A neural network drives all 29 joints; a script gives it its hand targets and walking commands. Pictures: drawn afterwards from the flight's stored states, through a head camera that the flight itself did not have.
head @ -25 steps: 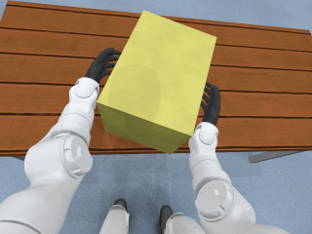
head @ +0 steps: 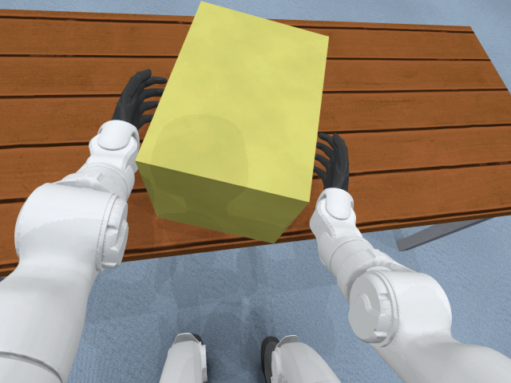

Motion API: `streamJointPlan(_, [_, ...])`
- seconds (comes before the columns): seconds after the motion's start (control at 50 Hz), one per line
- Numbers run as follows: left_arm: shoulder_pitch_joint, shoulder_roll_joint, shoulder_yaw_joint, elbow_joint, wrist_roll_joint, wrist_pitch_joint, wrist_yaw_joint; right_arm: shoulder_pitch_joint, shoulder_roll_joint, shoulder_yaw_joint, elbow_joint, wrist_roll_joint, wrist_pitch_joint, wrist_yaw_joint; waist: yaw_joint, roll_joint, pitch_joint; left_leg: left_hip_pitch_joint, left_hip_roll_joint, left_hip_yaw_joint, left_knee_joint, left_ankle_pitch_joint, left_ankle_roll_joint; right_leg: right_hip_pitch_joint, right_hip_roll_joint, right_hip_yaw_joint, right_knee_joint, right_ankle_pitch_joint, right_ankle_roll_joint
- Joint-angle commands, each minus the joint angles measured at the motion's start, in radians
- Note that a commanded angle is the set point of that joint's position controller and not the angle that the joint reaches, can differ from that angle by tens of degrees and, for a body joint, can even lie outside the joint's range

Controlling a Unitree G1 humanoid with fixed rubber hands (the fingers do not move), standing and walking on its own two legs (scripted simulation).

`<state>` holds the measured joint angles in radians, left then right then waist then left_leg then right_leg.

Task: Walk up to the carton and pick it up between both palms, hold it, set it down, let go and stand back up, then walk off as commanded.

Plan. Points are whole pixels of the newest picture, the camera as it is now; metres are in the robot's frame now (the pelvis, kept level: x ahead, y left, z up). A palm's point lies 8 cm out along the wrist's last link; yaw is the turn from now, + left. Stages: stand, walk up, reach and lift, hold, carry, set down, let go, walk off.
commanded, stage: set down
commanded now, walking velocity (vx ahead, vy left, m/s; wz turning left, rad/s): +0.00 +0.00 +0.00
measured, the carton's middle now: (239, 130) +0.51 +0.00 -0.02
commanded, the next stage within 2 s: none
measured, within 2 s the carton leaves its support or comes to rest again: neither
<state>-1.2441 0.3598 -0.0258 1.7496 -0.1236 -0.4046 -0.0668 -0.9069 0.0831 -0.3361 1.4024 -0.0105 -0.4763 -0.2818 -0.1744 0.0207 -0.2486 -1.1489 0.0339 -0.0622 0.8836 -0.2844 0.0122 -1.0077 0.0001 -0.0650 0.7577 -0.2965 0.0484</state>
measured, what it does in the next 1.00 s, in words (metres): stands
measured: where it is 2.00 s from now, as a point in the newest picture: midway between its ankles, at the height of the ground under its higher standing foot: outside the picture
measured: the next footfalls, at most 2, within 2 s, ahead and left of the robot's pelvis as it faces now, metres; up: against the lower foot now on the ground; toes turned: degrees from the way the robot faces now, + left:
none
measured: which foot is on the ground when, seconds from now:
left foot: down 0.00-1.00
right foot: down 0.00-1.00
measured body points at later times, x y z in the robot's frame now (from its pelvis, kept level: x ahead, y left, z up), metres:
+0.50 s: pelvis -0.02 +0.00 -0.01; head +0.11 +0.05 +0.42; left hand +0.47 +0.19 -0.01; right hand +0.38 -0.17 -0.02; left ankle +0.05 +0.10 -0.68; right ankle +0.01 -0.16 -0.68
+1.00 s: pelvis -0.01 +0.01 +0.01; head +0.08 +0.05 +0.45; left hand +0.42 +0.23 +0.01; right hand +0.34 -0.15 +0.00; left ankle +0.05 +0.10 -0.68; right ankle +0.01 -0.16 -0.68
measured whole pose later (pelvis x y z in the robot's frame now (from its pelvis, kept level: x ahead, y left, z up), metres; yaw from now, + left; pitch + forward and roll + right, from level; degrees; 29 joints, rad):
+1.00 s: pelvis -0.01 +0.01 +0.01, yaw +0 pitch +18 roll -6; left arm -0.76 0.38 -0.06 1.26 -0.23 -0.31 -0.15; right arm -0.52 0.06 -0.04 1.00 0.22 -0.39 -0.33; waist -0.10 0.03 -0.14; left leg -0.90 0.04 -0.03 0.91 -0.32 0.04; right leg -0.77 0.00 -0.03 0.76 -0.31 0.06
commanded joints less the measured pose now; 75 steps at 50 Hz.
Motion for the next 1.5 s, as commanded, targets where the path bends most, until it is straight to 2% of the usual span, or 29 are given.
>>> streamJointPlan(0.0, [-0.427, 0.081, -0.046, -0.110, -0.043, -0.053, -0.006, -0.374, -0.143, 0.082, -0.138, 0.077, -0.042, 0.007, -0.012, 0.251, -0.760, 0.696, -0.015, 0.033, 0.048, 0.504, -0.112, 0.063, 0.051, -0.076, 0.009, 0.265, -0.039])
streamJointPlan(0.14, [-0.429, 0.123, -0.097, -0.153, -0.096, -0.066, -0.013, -0.386, -0.167, 0.149, -0.180, 0.169, -0.004, 0.022, -0.008, 0.261, -0.780, 0.659, -0.025, 0.030, 0.051, 0.373, -0.086, 0.045, 0.044, -0.072, 0.053, 0.211, -0.035])
streamJointPlan(0.36, [-0.285, 0.143, -0.077, -0.351, -0.100, -0.060, -0.033, -0.253, -0.149, 0.206, -0.312, 0.212, 0.004, 0.006, 0.006, 0.272, -0.795, 0.730, -0.030, 0.035, 0.044, 0.382, -0.075, 0.072, 0.048, -0.065, 0.031, 0.243, -0.033])
streamJointPlan(0.68, [-0.054, 0.169, -0.020, -0.455, -0.114, 0.009, -0.081, -0.072, -0.094, 0.307, -0.447, 0.240, 0.019, -0.045, 0.050, 0.163, -0.536, 0.730, -0.027, 0.036, -0.011, 0.202, -0.046, 0.173, 0.042, -0.035, -0.036, 0.133, -0.036])
streamJointPlan(0.86, [0.059, 0.174, -0.018, -0.605, -0.124, 0.039, -0.084, 0.031, -0.090, 0.297, -0.536, 0.224, 0.034, -0.052, 0.059, 0.177, -0.476, 0.814, -0.008, 0.009, -0.057, 0.184, -0.061, 0.204, 0.046, -0.040, -0.068, 0.101, -0.050])
streamJointPlan(1.04, [0.209, 0.173, -0.006, -0.784, -0.107, 0.074, -0.081, 0.185, -0.082, 0.278, -0.608, 0.190, 0.022, -0.050, 0.068, 0.223, -0.424, 0.939, 0.013, -0.023, -0.095, 0.304, -0.098, 0.255, 0.053, -0.037, -0.111, 0.115, -0.051])
streamJointPlan(1.16, [0.328, 0.175, 0.012, -0.872, -0.101, 0.098, -0.089, 0.309, -0.064, 0.289, -0.652, 0.178, 0.010, -0.055, 0.079, 0.222, -0.357, 0.985, 0.020, -0.030, -0.112, 0.383, -0.107, 0.321, 0.054, -0.018, -0.145, 0.136, -0.052])
streamJointPlan(1.3, [0.477, 0.189, 0.043, -0.949, -0.099, 0.118, -0.115, 0.455, -0.031, 0.325, -0.731, 0.165, -0.008, -0.074, 0.100, 0.181, -0.255, 0.980, 0.015, -0.010, -0.134, 0.397, -0.094, 0.432, 0.051, 0.011, -0.198, 0.177, -0.057])
streamJointPlan(1.48, [0.595, 0.235, 0.043, -1.040, -0.152, 0.116, -0.129, 0.575, 0.002, 0.366, -0.873, 0.153, 0.007, -0.088, 0.124, 0.124, -0.163, 0.929, 0.010, 0.024, -0.172, 0.226, -0.051, 0.520, 0.038, 0.036, -0.244, 0.134, -0.070])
